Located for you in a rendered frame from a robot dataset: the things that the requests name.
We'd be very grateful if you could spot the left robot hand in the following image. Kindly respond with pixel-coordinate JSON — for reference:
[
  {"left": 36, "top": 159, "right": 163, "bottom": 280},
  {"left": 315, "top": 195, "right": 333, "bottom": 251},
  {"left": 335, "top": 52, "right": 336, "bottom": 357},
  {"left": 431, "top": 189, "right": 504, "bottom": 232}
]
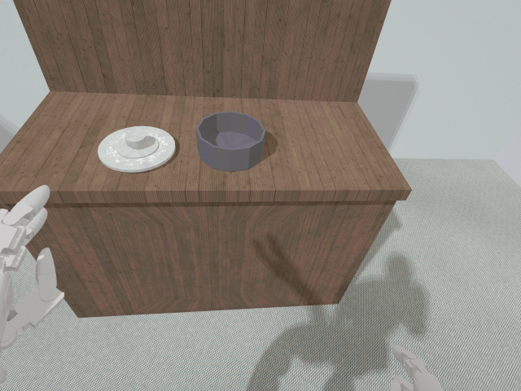
[{"left": 0, "top": 185, "right": 64, "bottom": 357}]

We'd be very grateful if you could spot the right robot hand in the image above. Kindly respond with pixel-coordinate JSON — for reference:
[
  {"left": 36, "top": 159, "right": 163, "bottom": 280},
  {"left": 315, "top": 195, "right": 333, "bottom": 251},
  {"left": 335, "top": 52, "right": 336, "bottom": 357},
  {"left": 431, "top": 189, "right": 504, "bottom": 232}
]
[{"left": 389, "top": 345, "right": 443, "bottom": 391}]

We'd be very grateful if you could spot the lid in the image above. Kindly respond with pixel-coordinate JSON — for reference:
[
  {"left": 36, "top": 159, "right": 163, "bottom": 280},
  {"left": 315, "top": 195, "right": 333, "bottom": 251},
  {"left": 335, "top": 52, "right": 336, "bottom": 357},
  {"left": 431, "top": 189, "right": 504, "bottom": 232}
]
[{"left": 98, "top": 126, "right": 176, "bottom": 173}]

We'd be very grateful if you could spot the knob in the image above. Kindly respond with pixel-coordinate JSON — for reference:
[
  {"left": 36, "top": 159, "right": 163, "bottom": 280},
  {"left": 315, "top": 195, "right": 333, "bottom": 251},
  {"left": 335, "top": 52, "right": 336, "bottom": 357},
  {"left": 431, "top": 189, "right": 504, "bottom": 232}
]
[{"left": 125, "top": 130, "right": 147, "bottom": 148}]

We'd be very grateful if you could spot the table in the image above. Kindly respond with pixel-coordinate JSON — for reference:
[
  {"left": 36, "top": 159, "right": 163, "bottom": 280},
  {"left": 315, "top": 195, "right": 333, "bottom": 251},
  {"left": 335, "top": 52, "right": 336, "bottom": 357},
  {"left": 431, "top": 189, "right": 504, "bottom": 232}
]
[{"left": 0, "top": 0, "right": 412, "bottom": 318}]

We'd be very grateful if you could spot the pot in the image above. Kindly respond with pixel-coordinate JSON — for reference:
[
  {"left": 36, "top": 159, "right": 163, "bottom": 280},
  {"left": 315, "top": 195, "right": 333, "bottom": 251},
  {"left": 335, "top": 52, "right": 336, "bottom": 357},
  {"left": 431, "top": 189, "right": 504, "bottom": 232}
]
[{"left": 196, "top": 112, "right": 265, "bottom": 172}]

